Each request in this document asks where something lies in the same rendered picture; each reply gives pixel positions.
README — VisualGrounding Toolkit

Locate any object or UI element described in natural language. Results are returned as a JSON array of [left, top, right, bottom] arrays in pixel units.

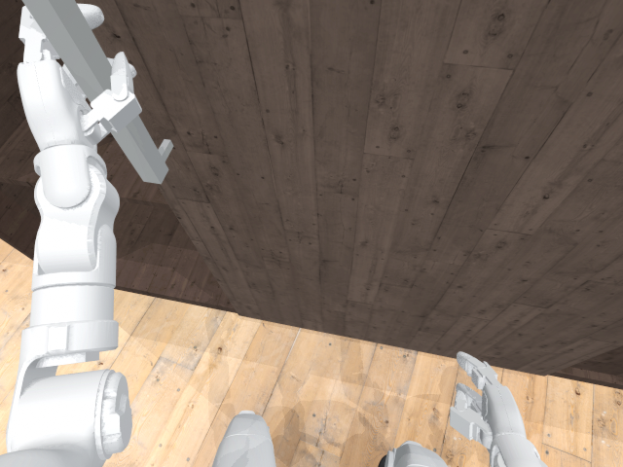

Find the robot left upper arm
[[0, 369, 132, 467]]

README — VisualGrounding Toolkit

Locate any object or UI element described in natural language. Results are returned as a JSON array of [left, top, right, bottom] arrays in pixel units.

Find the wardrobe door
[[75, 0, 623, 377], [571, 346, 623, 377]]

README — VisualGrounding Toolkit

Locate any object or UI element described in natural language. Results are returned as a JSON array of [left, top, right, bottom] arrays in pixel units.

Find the robot left forearm
[[6, 144, 120, 453]]

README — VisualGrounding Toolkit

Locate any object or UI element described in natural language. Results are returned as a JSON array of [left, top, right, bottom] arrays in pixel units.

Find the handle
[[22, 0, 173, 184]]

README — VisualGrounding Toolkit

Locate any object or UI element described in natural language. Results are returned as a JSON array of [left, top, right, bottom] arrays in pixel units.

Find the robot left hand
[[17, 4, 142, 152]]

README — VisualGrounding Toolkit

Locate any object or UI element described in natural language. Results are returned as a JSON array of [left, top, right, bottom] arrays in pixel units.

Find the left robot thigh
[[212, 413, 276, 467]]

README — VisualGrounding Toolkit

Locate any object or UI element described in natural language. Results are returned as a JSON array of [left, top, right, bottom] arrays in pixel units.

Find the robot right hand
[[450, 351, 527, 453]]

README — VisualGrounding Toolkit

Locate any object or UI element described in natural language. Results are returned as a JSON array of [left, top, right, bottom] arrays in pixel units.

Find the robot thigh
[[212, 413, 276, 467], [385, 444, 448, 467]]

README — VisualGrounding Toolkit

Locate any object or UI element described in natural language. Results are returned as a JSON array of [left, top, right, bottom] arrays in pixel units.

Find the robot right forearm
[[490, 434, 548, 467]]

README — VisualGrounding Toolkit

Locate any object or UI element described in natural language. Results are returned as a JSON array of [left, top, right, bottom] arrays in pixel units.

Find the right robot thigh
[[385, 444, 448, 467]]

